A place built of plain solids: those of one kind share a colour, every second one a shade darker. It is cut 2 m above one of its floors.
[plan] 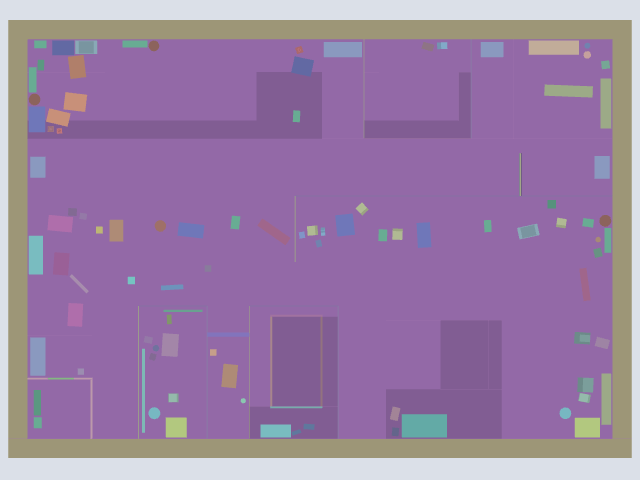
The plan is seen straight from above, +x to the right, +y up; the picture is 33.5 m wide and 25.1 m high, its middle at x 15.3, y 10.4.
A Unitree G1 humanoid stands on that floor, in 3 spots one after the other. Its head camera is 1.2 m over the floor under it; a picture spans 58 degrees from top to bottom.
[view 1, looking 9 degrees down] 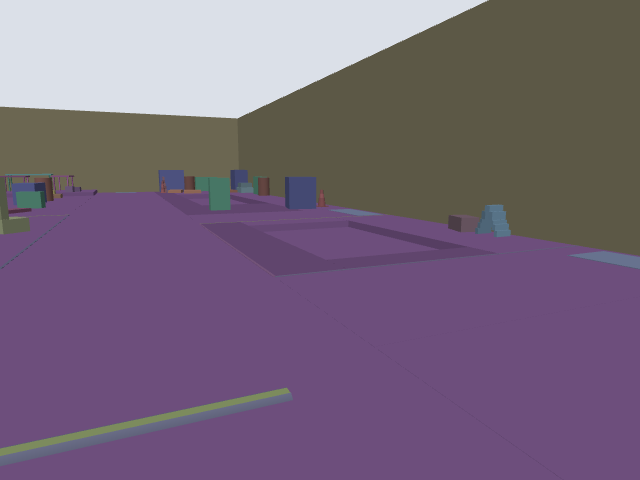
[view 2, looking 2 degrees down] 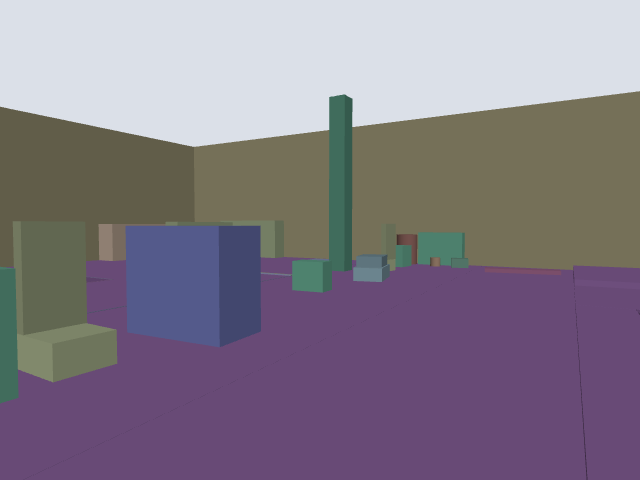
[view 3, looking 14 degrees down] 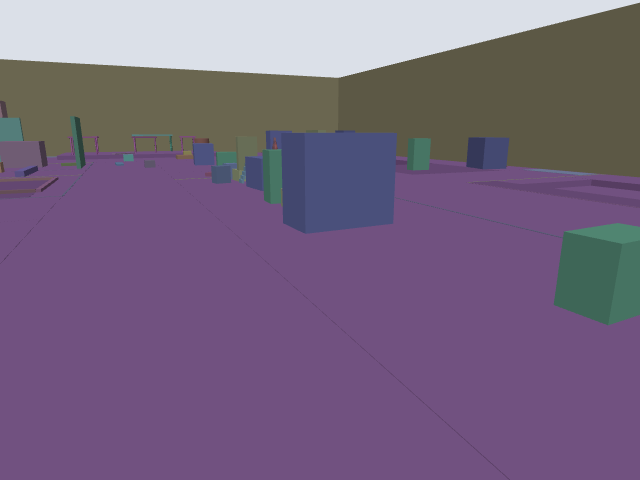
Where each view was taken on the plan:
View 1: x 27.85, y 14.20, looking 156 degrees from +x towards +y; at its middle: floor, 8.70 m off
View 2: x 17.28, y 7.04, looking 30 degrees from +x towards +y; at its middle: wall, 15.39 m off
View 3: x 25.86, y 8.11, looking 156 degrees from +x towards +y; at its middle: floor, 4.96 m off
